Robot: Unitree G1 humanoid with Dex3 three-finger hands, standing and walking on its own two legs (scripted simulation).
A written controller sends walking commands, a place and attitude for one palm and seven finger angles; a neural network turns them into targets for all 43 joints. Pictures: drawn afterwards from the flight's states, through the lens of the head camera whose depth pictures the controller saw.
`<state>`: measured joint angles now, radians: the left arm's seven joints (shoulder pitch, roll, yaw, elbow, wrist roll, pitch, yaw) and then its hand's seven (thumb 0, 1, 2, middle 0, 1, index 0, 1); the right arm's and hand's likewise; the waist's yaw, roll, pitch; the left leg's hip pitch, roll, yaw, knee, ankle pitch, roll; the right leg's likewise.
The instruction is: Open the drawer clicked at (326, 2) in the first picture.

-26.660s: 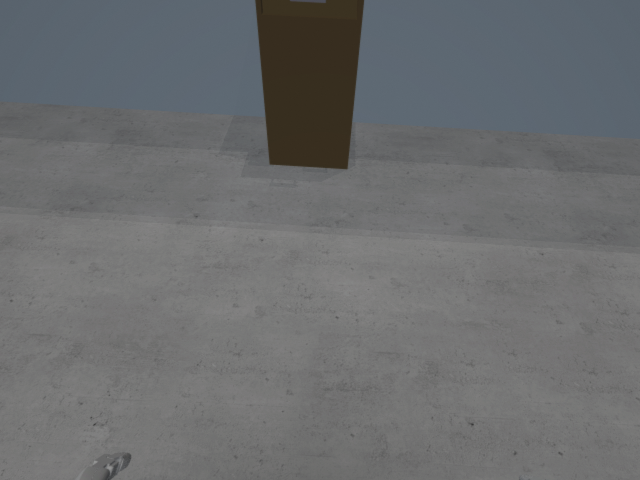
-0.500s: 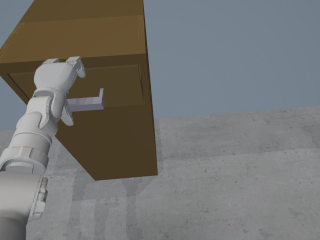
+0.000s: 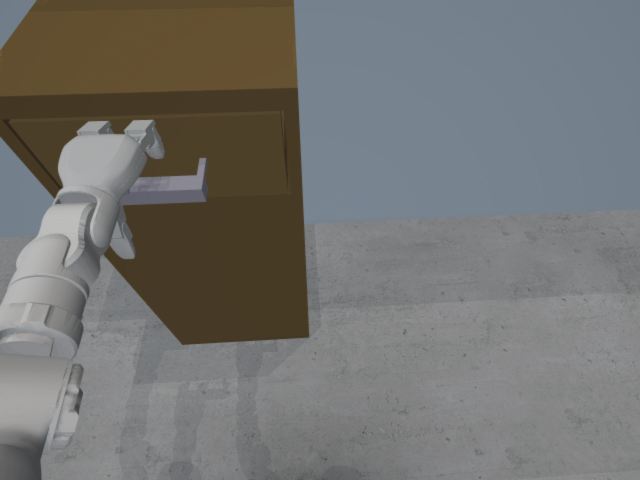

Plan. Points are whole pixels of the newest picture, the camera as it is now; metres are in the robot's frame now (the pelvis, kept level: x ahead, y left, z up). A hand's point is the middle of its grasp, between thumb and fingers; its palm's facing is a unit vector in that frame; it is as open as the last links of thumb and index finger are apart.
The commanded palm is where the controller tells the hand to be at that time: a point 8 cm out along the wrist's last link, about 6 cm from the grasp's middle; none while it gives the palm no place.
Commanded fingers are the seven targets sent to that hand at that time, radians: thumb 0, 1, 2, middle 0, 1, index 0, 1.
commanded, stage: lower the fingers behind the handle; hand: left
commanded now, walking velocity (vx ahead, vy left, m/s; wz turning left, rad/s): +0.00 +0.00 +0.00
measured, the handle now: (162, 178) +0.51 +0.25 +0.05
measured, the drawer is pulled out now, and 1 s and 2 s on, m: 0.00 0.00 0.00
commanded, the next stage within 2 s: close the thumb around the handle in 1.20 s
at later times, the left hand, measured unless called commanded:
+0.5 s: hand (124, 209) +0.45 +0.28 +0.05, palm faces -0.10 +0.00 -1.00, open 13.8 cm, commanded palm +0.44 +0.27 +0.10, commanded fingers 0.00 -0.50 0.30 -0.30 -1.20 -0.30 -1.20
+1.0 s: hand (133, 213) +0.46 +0.28 +0.02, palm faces -0.07 -0.01 -1.00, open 13.8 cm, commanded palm +0.45 +0.27 +0.08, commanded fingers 0.00 -0.50 0.30 -0.30 -1.20 -0.30 -1.20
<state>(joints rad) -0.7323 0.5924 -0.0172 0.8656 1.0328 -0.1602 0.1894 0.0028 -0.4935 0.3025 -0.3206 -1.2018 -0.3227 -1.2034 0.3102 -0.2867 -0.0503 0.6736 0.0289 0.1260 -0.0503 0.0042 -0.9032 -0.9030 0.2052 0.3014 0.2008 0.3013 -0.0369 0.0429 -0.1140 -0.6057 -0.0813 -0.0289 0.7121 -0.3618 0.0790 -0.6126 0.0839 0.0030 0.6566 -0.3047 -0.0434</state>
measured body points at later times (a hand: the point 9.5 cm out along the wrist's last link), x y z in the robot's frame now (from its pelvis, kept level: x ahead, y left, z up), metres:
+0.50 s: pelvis +0.00 +0.00 +0.00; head +0.08 +0.00 +0.44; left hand +0.45 +0.28 +0.10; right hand +0.05 -0.27 -0.13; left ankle -0.02 +0.07 -0.72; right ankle +0.00 -0.10 -0.72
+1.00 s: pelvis +0.00 +0.01 -0.01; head +0.09 +0.02 +0.43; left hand +0.46 +0.28 +0.08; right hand +0.04 -0.25 -0.14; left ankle -0.02 +0.07 -0.72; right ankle +0.00 -0.10 -0.72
